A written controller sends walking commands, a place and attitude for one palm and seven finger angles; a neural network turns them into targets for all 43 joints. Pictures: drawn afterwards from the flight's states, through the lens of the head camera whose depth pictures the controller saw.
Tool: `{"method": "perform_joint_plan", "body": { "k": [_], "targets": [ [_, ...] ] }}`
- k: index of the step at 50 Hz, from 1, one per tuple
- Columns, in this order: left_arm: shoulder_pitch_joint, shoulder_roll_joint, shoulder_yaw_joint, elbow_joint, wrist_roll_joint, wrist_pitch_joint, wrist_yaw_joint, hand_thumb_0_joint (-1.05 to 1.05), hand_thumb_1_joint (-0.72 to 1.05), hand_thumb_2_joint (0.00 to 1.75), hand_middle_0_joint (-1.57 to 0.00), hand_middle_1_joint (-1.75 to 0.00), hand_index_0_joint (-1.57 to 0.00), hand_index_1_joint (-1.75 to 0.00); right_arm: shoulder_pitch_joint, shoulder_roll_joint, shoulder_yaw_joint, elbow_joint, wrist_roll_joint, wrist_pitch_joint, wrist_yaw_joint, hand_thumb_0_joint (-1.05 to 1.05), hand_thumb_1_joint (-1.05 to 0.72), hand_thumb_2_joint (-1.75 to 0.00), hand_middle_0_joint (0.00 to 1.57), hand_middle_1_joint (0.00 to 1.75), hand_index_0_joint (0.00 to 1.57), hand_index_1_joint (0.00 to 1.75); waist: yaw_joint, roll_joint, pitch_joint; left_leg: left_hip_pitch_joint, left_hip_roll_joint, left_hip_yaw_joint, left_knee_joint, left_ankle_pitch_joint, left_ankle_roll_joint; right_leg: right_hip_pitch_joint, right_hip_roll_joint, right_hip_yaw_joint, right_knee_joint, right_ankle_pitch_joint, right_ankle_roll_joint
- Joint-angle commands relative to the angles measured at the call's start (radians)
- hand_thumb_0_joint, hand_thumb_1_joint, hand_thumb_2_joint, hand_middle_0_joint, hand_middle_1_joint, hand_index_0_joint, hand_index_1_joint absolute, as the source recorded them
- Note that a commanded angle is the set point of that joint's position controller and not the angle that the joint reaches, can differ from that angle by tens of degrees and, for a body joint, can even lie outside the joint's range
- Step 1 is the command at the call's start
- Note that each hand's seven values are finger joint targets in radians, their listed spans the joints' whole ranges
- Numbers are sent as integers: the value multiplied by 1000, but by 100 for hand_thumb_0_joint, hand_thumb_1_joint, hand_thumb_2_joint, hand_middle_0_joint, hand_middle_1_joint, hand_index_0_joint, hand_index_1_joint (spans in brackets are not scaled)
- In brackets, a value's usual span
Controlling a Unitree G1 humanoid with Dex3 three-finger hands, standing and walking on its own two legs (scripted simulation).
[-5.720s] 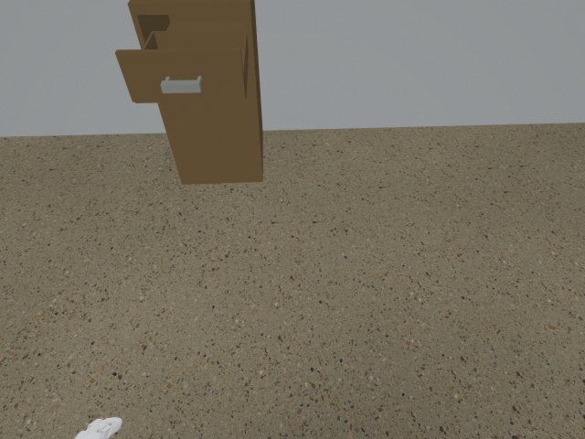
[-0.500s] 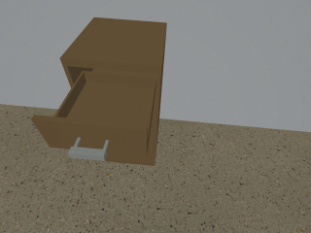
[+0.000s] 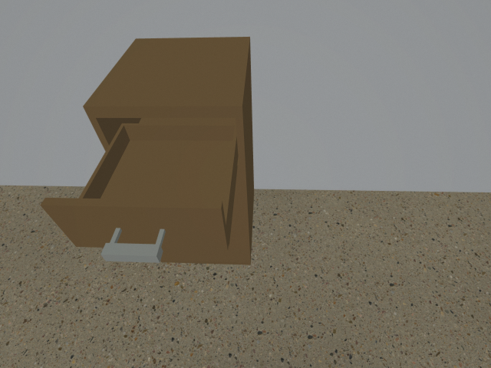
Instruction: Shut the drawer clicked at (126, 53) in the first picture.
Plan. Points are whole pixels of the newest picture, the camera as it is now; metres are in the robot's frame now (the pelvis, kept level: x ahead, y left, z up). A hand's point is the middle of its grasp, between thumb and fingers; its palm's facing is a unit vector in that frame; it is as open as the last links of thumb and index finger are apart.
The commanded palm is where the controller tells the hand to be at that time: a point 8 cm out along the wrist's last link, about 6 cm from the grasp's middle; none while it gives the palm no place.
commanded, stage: look again from close up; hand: left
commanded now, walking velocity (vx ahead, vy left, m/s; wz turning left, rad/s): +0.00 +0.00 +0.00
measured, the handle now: (136, 242) +0.37 +0.26 -0.05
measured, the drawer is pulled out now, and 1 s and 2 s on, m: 0.30 0.30 0.30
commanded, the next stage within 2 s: shuffle to correct the standing spot in 0.22 s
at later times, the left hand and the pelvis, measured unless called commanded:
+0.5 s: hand out of the picture +0.00 +0.14 -0.17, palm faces +0.05 -0.98 -0.18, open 7.4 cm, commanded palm none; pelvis +0.00 -0.02 +0.00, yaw +1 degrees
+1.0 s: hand out of the picture +0.04 +0.23 -0.19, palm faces +0.13 -0.97 -0.22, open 7.4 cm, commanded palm none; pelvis +0.05 +0.04 -0.02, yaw +2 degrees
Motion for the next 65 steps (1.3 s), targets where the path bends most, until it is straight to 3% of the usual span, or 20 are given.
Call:
{"method": "perform_joint_plan", "body": {
  "k": [1,16,20,26,31,35,38,40,41,43,46,47,48,49,50,54,59,62,64,65],
  "targets": [
    [46,109,19,-32,-2,-13,8,0,90,90,-20,-30,-20,-30,57,-94,-11,-29,5,-12,0,0,-90,-90,20,30,20,30,3,-57,107,-117,73,-67,-134,151,30,3,-43,65,-106,105,-50],
    [44,127,27,-24,-2,-23,4,0,90,90,-20,-30,-20,-30,25,-88,-15,7,5,-5,-3,0,-90,-90,20,30,20,30,3,-69,32,-47,70,-37,-113,189,11,51,-64,76,-143,232,-58],
    [52,140,36,-28,5,-20,2,0,90,90,-20,-30,-20,-30,34,-90,-16,12,2,6,2,0,-90,-90,20,30,20,30,9,-65,45,-67,43,-10,-74,57,8,38,-84,116,-176,50,-79],
    [65,178,67,-52,12,-10,2,0,90,90,-20,-30,-20,-30,45,-76,-24,-2,-3,17,11,0,-90,-90,20,30,20,30,15,-167,114,-128,19,26,42,-44,9,-37,-179,231,-288,-181,-140],
    [35,144,76,-83,12,-3,-3,0,90,90,-20,-30,-20,-30,112,-96,-28,6,-5,0,9,0,-90,-90,20,30,20,30,1,4,87,-66,59,-30,-71,111,31,-48,-74,73,-76,-69,-98],
    [22,77,63,-101,18,0,-4,0,90,90,-20,-30,-20,-30,117,-149,-36,-12,-7,-2,-3,0,-90,-90,20,30,20,30,11,169,88,-57,167,-141,-113,398,119,-79,30,-74,116,-109,-62],
    [90,96,71,-79,12,-7,-4,0,90,90,-20,-30,-20,-30,59,-135,-32,-48,-4,-1,-6,0,-90,-90,20,30,20,30,57,40,71,-165,103,-86,0,358,100,63,-23,14,48,36,-89],
    [206,191,100,-41,13,-16,4,0,90,90,-20,-30,-20,-30,14,-95,-33,-85,-1,-3,0,0,-90,-90,20,30,20,30,92,-255,23,-357,-18,46,228,46,24,265,-264,268,-83,363,-175],
    [249,217,110,-29,14,-19,10,0,90,90,-20,-30,-20,-30,-40,-86,-35,-110,0,0,0,0,-90,-90,20,30,20,30,117,-344,49,-445,-10,41,345,-242,7,289,-366,372,-144,526,-242],
    [210,209,114,-46,26,-17,22,0,90,90,-20,-30,-20,-30,-78,-87,-44,-138,5,-3,7,0,-90,-90,20,30,20,30,106,-302,47,-467,47,-64,388,-300,14,268,-391,338,-117,597,-258],
    [7,192,107,-117,22,-2,13,0,90,90,-20,-30,-20,-30,100,-59,-45,-62,8,-6,22,0,-90,-90,20,30,20,30,-32,-207,15,-29,-6,40,-13,40,11,-49,-225,77,17,305,-123],
    [-32,148,98,-139,16,8,9,0,90,90,-20,-30,-20,-30,214,-107,-52,-18,-2,-12,16,0,-90,-90,20,30,20,30,-74,-12,-8,86,30,-30,-95,156,26,-151,-101,-22,220,91,-73],
    [-46,90,87,-173,5,17,4,0,90,90,-20,-30,-20,-30,262,-199,-73,-12,-16,-13,5,0,-90,-90,20,30,20,30,-79,321,-5,128,260,-343,-200,318,118,-356,43,-96,475,-365,-9],
    [-58,89,84,-189,9,25,13,0,90,90,-20,-30,-20,-30,261,-204,-73,-24,-12,1,-4,0,-90,-90,20,30,20,30,-85,266,2,53,313,-387,-216,381,177,-354,34,18,577,-413,-32],
    [-64,88,83,-182,11,20,17,0,90,90,-20,-30,-20,-30,171,-168,-60,-54,-19,2,1,0,-90,-90,20,30,20,30,-56,146,50,-9,315,-313,-200,387,208,-342,-9,48,596,-353,-59],
    [20,38,55,-113,4,14,3,0,90,90,-20,-30,-20,-30,-6,-112,-32,-92,-15,-28,-17,0,-90,-90,20,30,20,30,24,37,60,-71,258,-175,-163,751,203,-205,-28,41,437,-180,-24],
    [23,48,45,-110,-1,18,9,0,90,90,-20,-30,-20,-30,-4,-137,-48,-70,-8,-15,-26,0,-90,-90,20,30,20,30,2,41,-33,75,257,-135,-101,845,178,-99,11,10,121,-80,-20],
    [55,85,56,-114,8,8,8,0,90,90,-20,-30,-20,-30,-18,-138,-60,-74,-1,-1,-24,0,-90,-90,20,30,20,30,20,-1,-48,30,192,-99,-18,670,107,11,0,51,-77,211,-34],
    [61,141,56,-114,11,-5,11,0,90,90,-20,-30,-20,-30,-4,-94,-59,-82,10,6,-18,0,-90,-90,20,30,20,30,0,-133,-60,-86,72,-25,24,263,32,78,-150,207,-42,666,-112],
    [48,154,52,-112,8,-6,10,0,90,90,-20,-30,-20,-30,6,-73,-56,-74,12,11,-14,0,-90,-90,20,30,20,30,-13,-135,-57,-83,37,-14,22,128,16,62,-200,211,-46,733,-148]
  ]
}}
